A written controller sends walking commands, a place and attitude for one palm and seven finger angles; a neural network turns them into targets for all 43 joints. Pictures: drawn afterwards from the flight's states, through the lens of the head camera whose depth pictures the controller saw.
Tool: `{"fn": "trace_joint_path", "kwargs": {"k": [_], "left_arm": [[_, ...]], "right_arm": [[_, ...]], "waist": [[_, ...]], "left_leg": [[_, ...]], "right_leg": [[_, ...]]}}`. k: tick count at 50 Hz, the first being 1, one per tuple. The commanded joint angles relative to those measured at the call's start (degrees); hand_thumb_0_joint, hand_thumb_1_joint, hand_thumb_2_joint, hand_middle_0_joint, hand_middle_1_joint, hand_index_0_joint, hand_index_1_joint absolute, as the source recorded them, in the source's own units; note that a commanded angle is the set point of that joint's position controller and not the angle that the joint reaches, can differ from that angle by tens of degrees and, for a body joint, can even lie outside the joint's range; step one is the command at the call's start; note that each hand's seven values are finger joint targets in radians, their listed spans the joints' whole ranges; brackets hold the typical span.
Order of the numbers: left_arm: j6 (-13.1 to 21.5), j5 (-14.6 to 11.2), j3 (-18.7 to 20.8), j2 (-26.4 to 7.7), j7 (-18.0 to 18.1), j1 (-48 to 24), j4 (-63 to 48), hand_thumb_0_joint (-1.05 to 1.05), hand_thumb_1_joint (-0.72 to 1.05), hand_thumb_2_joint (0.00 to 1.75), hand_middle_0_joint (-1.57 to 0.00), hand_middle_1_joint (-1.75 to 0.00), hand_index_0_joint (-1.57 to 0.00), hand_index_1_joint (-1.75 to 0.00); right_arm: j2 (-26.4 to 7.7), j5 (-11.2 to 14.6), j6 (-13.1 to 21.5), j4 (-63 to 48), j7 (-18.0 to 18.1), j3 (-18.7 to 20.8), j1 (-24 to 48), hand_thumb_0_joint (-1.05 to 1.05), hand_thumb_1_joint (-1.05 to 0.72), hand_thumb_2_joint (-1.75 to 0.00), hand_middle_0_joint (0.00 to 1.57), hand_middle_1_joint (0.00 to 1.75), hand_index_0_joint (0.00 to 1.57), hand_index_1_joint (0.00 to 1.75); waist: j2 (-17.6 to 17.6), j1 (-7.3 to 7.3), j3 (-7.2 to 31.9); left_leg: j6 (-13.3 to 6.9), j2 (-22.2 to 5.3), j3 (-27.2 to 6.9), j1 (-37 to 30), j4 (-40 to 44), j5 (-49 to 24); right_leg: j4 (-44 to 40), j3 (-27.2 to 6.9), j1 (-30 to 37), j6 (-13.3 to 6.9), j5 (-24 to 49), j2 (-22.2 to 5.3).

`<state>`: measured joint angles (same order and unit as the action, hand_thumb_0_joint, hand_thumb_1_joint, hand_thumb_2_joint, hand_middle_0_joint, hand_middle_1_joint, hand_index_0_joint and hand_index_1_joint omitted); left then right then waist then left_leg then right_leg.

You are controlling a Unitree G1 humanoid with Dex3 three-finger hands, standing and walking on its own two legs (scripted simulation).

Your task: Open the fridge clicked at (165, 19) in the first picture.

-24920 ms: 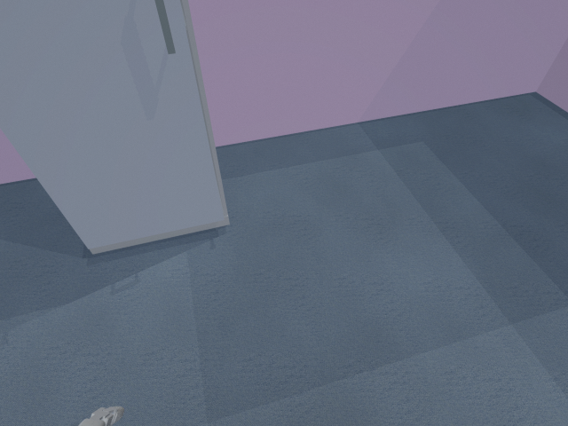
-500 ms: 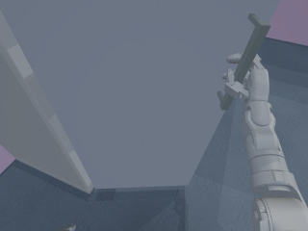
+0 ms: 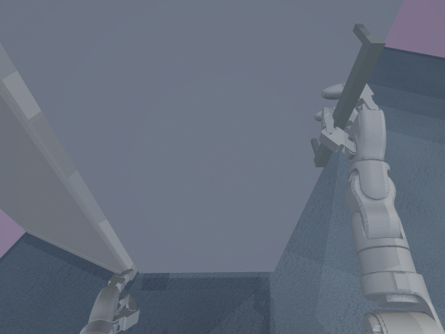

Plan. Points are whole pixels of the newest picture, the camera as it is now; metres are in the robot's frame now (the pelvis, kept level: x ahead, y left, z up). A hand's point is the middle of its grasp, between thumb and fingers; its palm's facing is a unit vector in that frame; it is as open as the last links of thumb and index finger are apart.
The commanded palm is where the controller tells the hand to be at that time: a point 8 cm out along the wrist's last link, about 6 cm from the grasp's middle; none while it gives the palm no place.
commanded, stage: loosen the grip on the handle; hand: right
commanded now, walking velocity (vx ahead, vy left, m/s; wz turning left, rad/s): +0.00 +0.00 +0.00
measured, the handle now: (337, 106) +0.44 -0.16 +0.21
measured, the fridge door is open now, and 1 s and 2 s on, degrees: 67 67 67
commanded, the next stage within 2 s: slip the hand off the handle in 0.68 s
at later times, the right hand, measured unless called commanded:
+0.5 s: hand (326, 133) +0.40 -0.14 +0.18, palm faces +0.11 +0.98 -0.14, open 12.6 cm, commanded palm +0.37 -0.19 +0.18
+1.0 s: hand (346, 137) +0.40 -0.17 +0.18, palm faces +0.13 +0.98 -0.13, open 14.6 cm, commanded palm +0.37 -0.23 +0.18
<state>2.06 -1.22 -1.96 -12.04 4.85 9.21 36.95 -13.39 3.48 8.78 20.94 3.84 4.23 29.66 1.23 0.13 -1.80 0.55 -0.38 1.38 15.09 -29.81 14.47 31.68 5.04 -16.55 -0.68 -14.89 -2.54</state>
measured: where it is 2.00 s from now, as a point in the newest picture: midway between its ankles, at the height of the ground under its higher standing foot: outside the picture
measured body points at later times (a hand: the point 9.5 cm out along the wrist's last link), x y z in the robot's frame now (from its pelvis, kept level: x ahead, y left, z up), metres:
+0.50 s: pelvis -0.02 +0.02 -0.01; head -0.01 +0.02 +0.44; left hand +0.08 +0.28 -0.11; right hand +0.38 -0.19 +0.19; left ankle +0.01 +0.12 -0.73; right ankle +0.02 -0.11 -0.73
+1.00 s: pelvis +0.02 +0.01 +0.00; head +0.02 +0.02 +0.45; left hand +0.17 +0.25 -0.09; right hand +0.38 -0.23 +0.18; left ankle +0.01 +0.12 -0.73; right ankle +0.02 -0.11 -0.73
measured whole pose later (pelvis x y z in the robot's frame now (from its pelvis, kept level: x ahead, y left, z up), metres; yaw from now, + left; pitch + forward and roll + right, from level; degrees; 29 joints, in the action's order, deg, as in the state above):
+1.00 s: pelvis +0.02 +0.01 +0.00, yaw -1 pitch +3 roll +0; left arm 5.7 -1.9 -1.2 -13.4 2.0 13.3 37.2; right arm -17.2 5.9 15.1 24.8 -3.6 11.2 24.9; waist 0.3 -0.4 3.1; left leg -0.7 -0.5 2.2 18.2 -32.5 17.2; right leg 32.2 4.1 -19.1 0.1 -16.0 -2.4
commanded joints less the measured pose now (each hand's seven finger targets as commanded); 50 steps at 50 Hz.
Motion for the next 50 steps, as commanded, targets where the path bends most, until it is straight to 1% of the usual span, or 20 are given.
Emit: {"fn": "trace_joint_path", "kwargs": {"k": [1,4,5,6,7,8,9,10,12,14,17,22,25,27,30,35,40,45,49,50], "left_arm": [[1.9,0.2,2.9,-7.7,1.2,-1.6,-6.2,0.0,0.9,0.9,-0.2,-0.3,-0.2,-0.3],[1.8,0.2,2.9,-7.9,1.5,-1.8,-5.6,0.0,0.9,0.9,-0.2,-0.3,-0.2,-0.3],[4.3,1.1,7.0,-7.9,-0.7,-0.8,-6.7,0.0,0.9,0.9,-0.2,-0.3,-0.2,-0.3],[8.0,0.4,3.8,-7.7,-1.8,0.2,-4.8,0.0,0.9,0.9,-0.2,-0.3,-0.2,-0.3],[8.2,-1.7,5.3,-8.8,-1.9,4.1,-4.2,0.0,0.9,0.9,-0.2,-0.3,-0.2,-0.3],[7.7,-1.3,4.3,-9.8,-1.8,2.6,-4.5,0.0,0.9,0.9,-0.2,-0.3,-0.2,-0.3],[7.6,-0.6,4.1,-9.3,-1.9,2.7,-4.6,0.0,0.9,0.9,-0.2,-0.3,-0.2,-0.3],[8.1,0.0,3.6,-8.8,-2.4,1.4,-6.1,0.0,0.9,0.9,-0.2,-0.3,-0.2,-0.3],[8.8,-0.2,3.8,-8.7,-3.0,1.8,-6.2,0.0,0.9,0.9,-0.2,-0.3,-0.2,-0.3],[9.2,-0.5,4.0,-9.5,-3.3,1.8,-6.5,0.0,0.9,0.9,-0.2,-0.3,-0.2,-0.3],[9.8,-0.7,4.0,-9.8,-3.2,1.6,-7.0,0.0,0.9,0.9,-0.2,-0.3,-0.2,-0.3],[10.1,-1.3,4.0,-10.1,-2.3,2.1,-5.9,0.0,0.9,0.9,-0.2,-0.3,-0.2,-0.3],[9.7,-1.0,4.1,-10.6,-1.7,3.0,-4.6,0.0,0.9,0.9,-0.2,-0.3,-0.2,-0.3],[9.5,-1.1,3.9,-10.1,-1.8,2.7,-5.1,0.0,0.9,0.9,-0.2,-0.3,-0.2,-0.3],[9.3,-0.7,4.5,-10.1,-1.9,3.2,-5.0,0.0,0.9,0.9,-0.2,-0.3,-0.2,-0.3],[8.5,-0.5,4.4,-9.9,-2.3,3.7,-5.1,0.0,0.9,0.9,-0.2,-0.3,-0.2,-0.3],[7.2,-0.5,4.3,-9.9,-2.4,3.9,-5.3,0.0,0.9,0.9,-0.2,-0.3,-0.2,-0.3],[6.2,-0.5,4.2,-9.4,-2.2,3.1,-6.5,0.0,0.9,0.9,-0.2,-0.3,-0.2,-0.3],[5.7,-0.7,4.0,-9.7,-1.7,3.0,-6.5,0.0,0.9,0.9,-0.2,-0.3,-0.2,-0.3],[5.6,-0.9,3.7,-9.5,-1.8,2.7,-6.8,0.0,0.9,0.9,-0.2,-0.3,-0.2,-0.3]], "right_arm": [[-9.7,-0.6,2.6,-9.6,0.9,3.5,22.3,0.0,-0.9,-0.9,0.45,1.4,0.45,1.4],[-9.7,-0.5,2.4,-7.9,0.9,2.8,23.3,0.0,-0.9,-0.9,0.45,1.4,0.45,1.4],[-39.5,-8.0,3.5,-12.9,-0.1,23.2,61.7,0.0,-0.9,-0.9,0.45,1.4,0.45,1.4],[-14.7,-6.7,-1.3,12.9,-3.3,7.4,47.0,0.0,-0.78,-0.84,0.45,1.4,0.45,1.4],[-7.9,-1.6,-1.5,7.9,-5.3,9.0,33.5,0.0,-0.66,-0.78,0.45,1.4,0.45,1.4],[-11.4,1.7,0.1,4.0,-6.6,12.6,33.0,0.0,-0.54,-0.73,0.45,1.4,0.45,1.4],[-14.3,2.6,1.0,4.9,-5.9,16.0,28.1,0.0,-0.42,-0.67,0.45,1.4,0.45,1.4],[-10.3,3.0,3.3,-2.2,-5.5,10.7,31.8,0.0,-0.3,-0.61,0.45,1.4,0.45,1.4],[-7.9,0.7,7.4,-0.1,-3.8,6.7,30.2,0.0,-0.05,-0.49,0.45,1.4,0.45,1.4],[-8.9,-1.3,10.3,2.2,-2.5,5.6,30.2,0.0,0.19,-0.37,0.45,1.4,0.45,1.4],[-10.3,-2.3,12.4,0.4,-2.1,4.2,32.1,0.0,0.55,-0.2,0.42,1.37,0.42,1.37],[-12.0,-0.4,11.5,-0.1,-3.0,4.6,31.8,0.0,0.55,-0.2,0.36,1.28,0.36,1.28],[-16.6,0.3,11.0,1.1,-2.8,8.8,29.4,0.0,0.55,-0.2,0.32,1.23,0.32,1.23],[-14.1,0.8,11.0,-0.9,-3.5,6.6,28.3,0.0,0.55,-0.2,0.29,1.2,0.29,1.2],[-14.0,2.0,11.8,-5.3,-3.8,8.0,27.0,0.0,0.55,-0.2,0.25,1.15,0.25,1.15],[-13.8,2.2,10.8,-8.2,-3.8,9.0,21.5,0.0,0.55,-0.2,0.25,1.15,0.25,1.15],[-13.2,2.0,9.3,-6.0,-4.1,9.1,18.3,0.0,0.55,-0.2,0.25,1.15,0.25,1.15],[-15.6,2.2,10.1,-10.4,-5.5,11.2,18.8,0.0,0.55,-0.2,0.25,1.15,0.25,1.15],[-17.2,3.5,9.8,-8.4,-7.5,12.9,17.0,0.0,0.55,-0.2,0.25,1.15,0.25,1.15],[-15.5,3.5,9.8,-8.6,-8.3,10.9,17.8,0.0,0.55,-0.2,0.25,1.15,0.25,1.15]], "waist": [[-2.6,-0.28,17.4],[-2.2,-0.42,16.3],[-17.3,2.55,8.0],[-14.8,-6.1,25.1],[-8.3,-2.1,27.6],[7.7,0.09,31.2],[15.0,1.72,29.1],[11.6,0.58,26.4],[-1.8,-1.38,17.8],[-7.2,-2.66,11.4],[-3.0,-2.1,14.1],[-2.6,-2.31,14.8],[-3.9,-1.71,15.9],[-2.5,-1.53,15.8],[-1.7,-1.16,20.5],[-2.5,-0.39,20.9],[-4.5,-1.18,17.7],[0.0,-0.05,23.0],[-3.2,-0.33,19.5],[-1.8,-0.75,19.1]], "left_leg": [[-0.9,-5.9,-4.7,-4.6,3.6,-15.0],[-1.0,-6.2,-5.2,-3.2,4.9,-11.8],[-0.5,-4.3,-9.6,-2.0,11.6,-18.5],[-3.4,0.4,0.0,-5.4,-1.8,-25.0],[-3.0,0.4,2.7,-0.3,-2.2,-18.1],[-2.8,0.1,1.5,2.3,-0.4,-12.6],[-3.3,-0.1,1.5,2.7,0.0,-9.8],[-3.1,0.0,1.4,2.9,1.0,-8.5],[-2.4,0.8,1.0,4.9,2.0,-2.8],[-2.1,0.6,0.7,7.4,2.3,3.3],[-2.2,0.5,-1.0,7.1,2.4,7.0],[-1.9,0.2,-2.6,5.1,4.8,7.7],[-1.5,0.0,-3.1,2.4,5.3,5.2],[-1.5,0.0,-2.9,1.8,5.2,2.5],[-1.5,0.4,-2.4,-0.8,3.7,-5.9],[-1.4,0.5,-1.4,-2.8,2.1,-15.1],[-0.8,0.5,-1.0,-0.7,2.2,-15.0],[-1.5,0.6,-1.0,-2.5,0.5,-18.0],[-1.3,0.7,-0.7,-1.9,0.9,-18.0],[-1.3,0.7,-0.6,-1.1,0.7,-17.6]], "right_leg": [[-2.9,-5.5,7.2,-0.4,13.9,-6.0],[-3.3,-5.2,7.2,-0.3,11.4,-5.2],[-2.0,-2.6,3.8,-1.7,8.5,-4.1],[-9.8,-3.5,6.8,-1.1,19.1,2.1],[-5.3,-4.6,11.8,0.7,22.5,0.6],[-4.7,-4.7,19.6,2.4,20.7,0.5],[-4.4,-5.0,20.8,3.4,19.2,0.8],[-4.8,-5.1,18.0,3.0,14.6,0.6],[-5.4,-4.7,8.6,0.7,4.2,-0.1],[-6.1,-4.9,2.6,-0.1,-4.8,-0.1],[-5.7,-3.7,2.2,-0.6,-8.9,1.1],[-4.6,-2.3,1.9,-1.0,-7.0,1.8],[-4.3,-1.9,0.9,-1.3,-3.2,1.9],[-4.1,-1.8,1.6,-1.2,-0.8,2.2],[-3.3,-1.8,4.3,-1.3,5.7,2.1],[-2.7,-1.8,5.1,-1.3,12.3,2.2],[-2.1,-1.8,3.6,-1.3,11.3,2.3],[-1.2,-2.1,6.4,-1.2,14.9,2.3],[-1.1,-2.4,4.8,-1.2,14.2,2.1],[-1.2,-2.5,5.0,-1.1,13.9,2.2]]}}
